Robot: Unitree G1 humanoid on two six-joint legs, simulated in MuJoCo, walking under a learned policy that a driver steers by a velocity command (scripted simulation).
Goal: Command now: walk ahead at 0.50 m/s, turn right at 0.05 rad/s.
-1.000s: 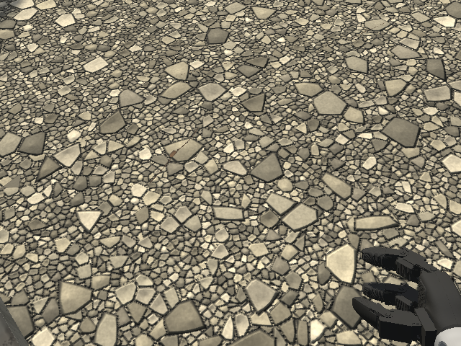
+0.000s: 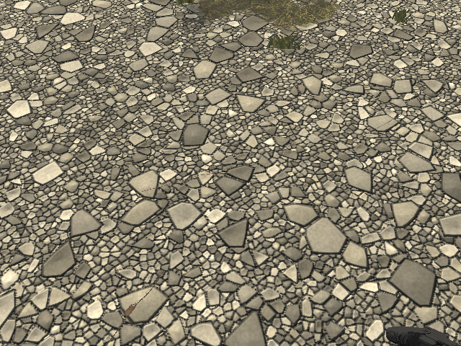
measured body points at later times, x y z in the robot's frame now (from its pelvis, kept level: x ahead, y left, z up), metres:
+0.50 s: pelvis +0.27 +0.02 +0.00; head +0.29 +0.01 +0.45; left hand +0.50 +0.22 -0.10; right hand +0.23 -0.25 -0.14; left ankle +0.16 +0.13 -0.74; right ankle +0.42 -0.16 -0.70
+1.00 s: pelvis +0.54 -0.08 +0.01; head +0.56 -0.11 +0.45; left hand +0.72 +0.15 -0.10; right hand +0.63 -0.40 -0.08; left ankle +0.78 -0.02 -0.70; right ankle +0.43 -0.13 -0.74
